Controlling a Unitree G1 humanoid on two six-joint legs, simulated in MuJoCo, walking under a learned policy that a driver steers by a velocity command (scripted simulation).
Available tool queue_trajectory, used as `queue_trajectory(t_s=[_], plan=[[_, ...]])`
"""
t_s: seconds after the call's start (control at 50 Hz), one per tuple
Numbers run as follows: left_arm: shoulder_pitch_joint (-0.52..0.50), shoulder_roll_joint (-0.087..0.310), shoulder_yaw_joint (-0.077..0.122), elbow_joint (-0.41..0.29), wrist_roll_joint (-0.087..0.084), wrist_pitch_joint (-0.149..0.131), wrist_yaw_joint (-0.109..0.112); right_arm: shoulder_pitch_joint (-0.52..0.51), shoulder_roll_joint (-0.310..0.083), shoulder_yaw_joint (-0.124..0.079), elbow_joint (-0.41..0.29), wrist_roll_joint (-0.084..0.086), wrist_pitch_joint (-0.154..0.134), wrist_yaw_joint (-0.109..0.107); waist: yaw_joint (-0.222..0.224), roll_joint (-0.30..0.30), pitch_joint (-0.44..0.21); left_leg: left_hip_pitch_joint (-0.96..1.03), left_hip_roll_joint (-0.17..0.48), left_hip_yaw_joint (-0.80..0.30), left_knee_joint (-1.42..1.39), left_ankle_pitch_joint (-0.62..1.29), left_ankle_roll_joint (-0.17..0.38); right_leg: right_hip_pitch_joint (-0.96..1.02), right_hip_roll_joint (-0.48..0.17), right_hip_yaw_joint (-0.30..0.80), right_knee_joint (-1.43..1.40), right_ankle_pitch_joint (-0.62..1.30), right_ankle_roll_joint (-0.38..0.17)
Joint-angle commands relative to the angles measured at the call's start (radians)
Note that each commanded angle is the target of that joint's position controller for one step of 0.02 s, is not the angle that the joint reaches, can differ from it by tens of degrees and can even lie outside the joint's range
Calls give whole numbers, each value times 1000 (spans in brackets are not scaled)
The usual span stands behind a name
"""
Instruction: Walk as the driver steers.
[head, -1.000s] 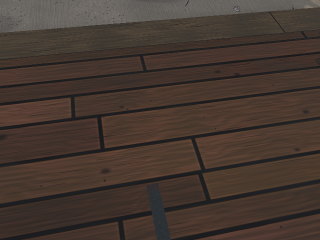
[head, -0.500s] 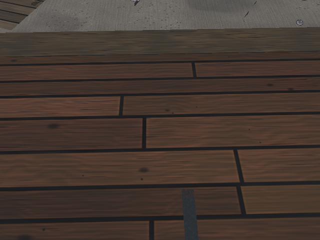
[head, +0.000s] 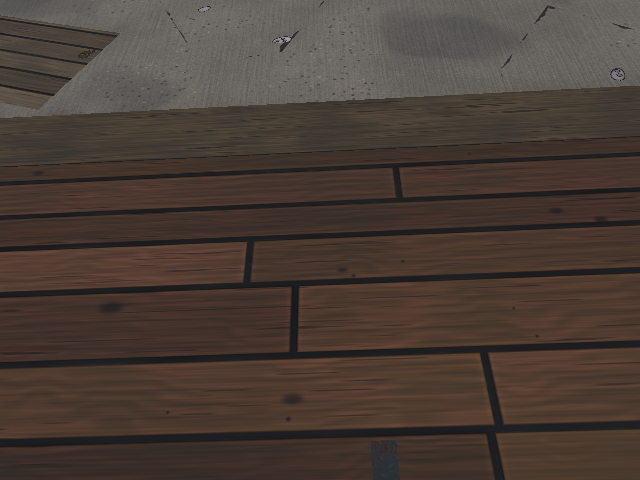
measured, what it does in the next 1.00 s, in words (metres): walks ahead: left foot, then right foot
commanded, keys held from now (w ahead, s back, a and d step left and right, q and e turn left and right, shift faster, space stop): w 1.00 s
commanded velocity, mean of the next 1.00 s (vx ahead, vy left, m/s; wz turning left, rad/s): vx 0.48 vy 0.00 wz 0.00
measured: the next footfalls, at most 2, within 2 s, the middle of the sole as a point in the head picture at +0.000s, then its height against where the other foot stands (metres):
left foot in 0.36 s outside the picture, level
right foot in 0.88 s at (412, 414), level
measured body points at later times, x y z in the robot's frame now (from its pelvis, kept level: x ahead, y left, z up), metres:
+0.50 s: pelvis +0.27 +0.05 -0.01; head +0.31 +0.05 +0.44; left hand +0.34 +0.33 -0.13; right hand +0.42 -0.21 -0.11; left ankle +0.33 +0.14 -0.74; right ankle +0.17 -0.09 -0.65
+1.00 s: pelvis +0.55 -0.02 -0.01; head +0.59 -0.03 +0.44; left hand +0.71 +0.24 -0.10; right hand +0.61 -0.30 -0.14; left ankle +0.44 +0.13 -0.65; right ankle +0.62 -0.11 -0.74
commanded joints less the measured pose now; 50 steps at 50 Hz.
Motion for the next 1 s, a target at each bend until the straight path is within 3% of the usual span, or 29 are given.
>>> queue_trajectory(t_s=[0.02, 0.08, 0.14, 0.22, 0.28, 0.32, 0.34, 0.36, 0.38, 0.4, 0.42, 0.44, 0.46, 0.48, 0.52, 0.58, 0.68, 0.76, 0.82, 0.84, 0.86, 0.88, 0.9, 0.92, 0.94, 0.96, 0.98, 1.0], plan=[[3, 139, 27, -60, -1, -13, 11, -79, -62, -19, -86, -13, -25, 12, 12, -129, 69, -301, 75, -27, -31, 142, -11, 163, -242, 311, -299, 45, -139], [31, 146, 27, -41, -7, -5, 19, -158, -35, -8, -111, -16, -25, 15, 28, -99, 77, -304, 67, 1, -196, 236, -44, 166, -221, 207, -309, 250, -139], [64, 160, 27, -19, -10, 5, 28, -266, -6, 8, -140, -11, -35, 29, 62, -112, 94, -233, 44, 31, -390, 363, -54, 136, -202, 135, -314, 306, -124], [112, 174, 30, 14, -20, 15, 30, -369, -14, 11, -171, 0, -47, 53, 81, -106, 132, -191, 18, 40, -520, 402, -32, 172, -244, 128, -305, 316, -128], [109, 190, 39, 29, -25, 28, 34, -373, -43, 2, -181, 0, -53, 65, 45, -120, 112, -151, -4, 41, -574, 321, 16, 268, -278, 123, -230, 502, -105], [93, 218, 48, 28, -21, 37, 39, -249, -93, -22, -153, -5, -49, 55, -36, -155, 3, 40, -61, 82, -577, 258, 61, 301, -264, 99, -57, 863, -83], [77, 210, 44, 22, -16, 45, 43, -90, -132, -42, -109, -5, -45, 43, -121, -147, -102, 265, -72, 97, -597, 292, 95, 240, -222, 62, 133, 943, -56], [82, 173, 27, -5, 5, 43, 47, 100, -189, -58, -71, -17, -37, 27, -188, -68, -257, 617, 100, -90, -536, 300, 154, 4, -180, 52, 431, 657, -28], [238, 16, -17, -20, -1, 24, 33, 141, -263, -69, -50, -27, -39, 34, -85, 232, -424, 954, 360, -623, -632, 43, 327, -388, 27, 80, 799, -207, 36], [149, 132, 6, -8, -28, 2, 26, 144, -152, -45, -48, -18, -37, 31, -144, 158, -400, 909, 347, -739, -765, -102, 303, -499, 5, 196, 903, -283, 29], [27, 178, 23, -51, -55, -10, 20, 65, -124, -32, -46, -14, -35, 25, -132, 112, -206, 759, 313, -570, -793, -68, 255, -567, -46, 160, 910, -206, 23], [-33, 167, 17, -68, -48, -18, 24, 0, -111, -27, -48, -16, -35, 24, -98, 8, -113, 600, 276, -452, -816, 45, 231, -540, -97, 129, 860, -114, 22], [-57, 156, 20, -70, -29, -17, 26, -44, -93, -22, -49, -25, -37, 28, -64, -22, -50, 472, 236, -366, -843, 160, 222, -506, -127, 116, 803, -60, 31], [-29, 147, 23, -63, -23, -8, 25, -68, -75, -16, -49, -37, -43, 29, -24, 3, -41, 393, 207, -309, -874, 221, 218, -442, -155, 125, 774, -21, 35], [12, 109, 16, -49, -21, 13, 27, -80, -72, -18, -34, -27, -57, 33, 8, 23, -33, 312, 187, -242, -927, 272, 235, -391, -170, 113, 723, -4, 55], [-73, 93, 11, -81, -6, 28, 34, -57, -103, -25, 3, -20, -68, 27, 3, 13, 34, 248, 176, -157, -976, 319, 241, -450, -187, 97, 595, 84, 89], [-263, 63, -4, -128, -8, 6, 17, 14, -140, -29, 40, -11, -51, 11, -69, -2, 68, 277, 123, -42, -977, 330, 185, -418, -145, 48, 246, 371, 90], [-369, 78, -1, -171, -21, -4, -6, 91, -164, -33, 84, -2, -31, 8, -105, 7, 81, 411, 185, -65, -927, 311, 173, -437, -119, 51, 126, 360, 65], [-359, 104, 9, -183, -19, -8, -19, 95, -177, -38, 102, 0, -11, 0, -77, 27, 61, 514, 227, -85, -849, 409, 145, -406, -98, 48, 77, 236, 25], [-311, 119, 17, -173, -18, -9, -19, 81, -185, -40, 102, -1, -5, -2, -45, 39, 31, 527, 219, -76, -788, 532, 132, -331, -75, 27, 62, 201, 8], [-196, 149, 36, -140, -15, -9, -14, 63, -179, -36, 101, -3, 1, -4, 21, 31, -40, 509, 178, -38, -645, 678, 109, -169, -43, -6, 33, 205, -19], [-29, 204, 60, -99, -10, -6, -3, 69, -139, -19, 89, -17, 3, -7, 88, -2, -171, 391, 125, 4, -419, 623, 75, 99, -96, 41, 71, 238, -61], [80, 310, 85, -86, 11, -1, 2, 178, -37, 15, 56, -21, -15, -1, 70, -214, -334, -18, -18, 63, -17, 265, -4, 514, -355, 465, 59, 112, -212], [118, 254, 72, -76, -5, 4, -1, 172, -43, 19, 71, -16, -36, 3, 87, -305, -401, -196, -88, -64, 152, -252, -14, 587, -423, 767, -106, -19, -261], [62, 194, 50, -80, -10, 4, -1, 88, -137, -7, 52, 12, -48, 10, 90, -218, -256, -295, -26, -102, 228, -218, 0, 490, -395, 658, -130, -92, -212], [-7, 171, 42, -91, -10, 5, 1, 14, -140, -6, 30, 18, -53, 11, 66, -155, -147, -303, 27, -64, 199, -129, 9, 348, -359, 523, -145, -37, -184], [-65, 146, 34, -94, -4, 5, -2, -25, -129, -6, 23, 1, -51, 8, 38, -99, -68, -274, 62, -46, 134, -55, 6, 212, -318, 427, -176, 56, -172], [-101, 122, 27, -98, 4, -1, -4, -16, -121, -11, 28, -9, -42, 5, 2, -114, -40, -213, 94, -53, 79, 0, 2, 122, -285, 362, -207, 133, -161]])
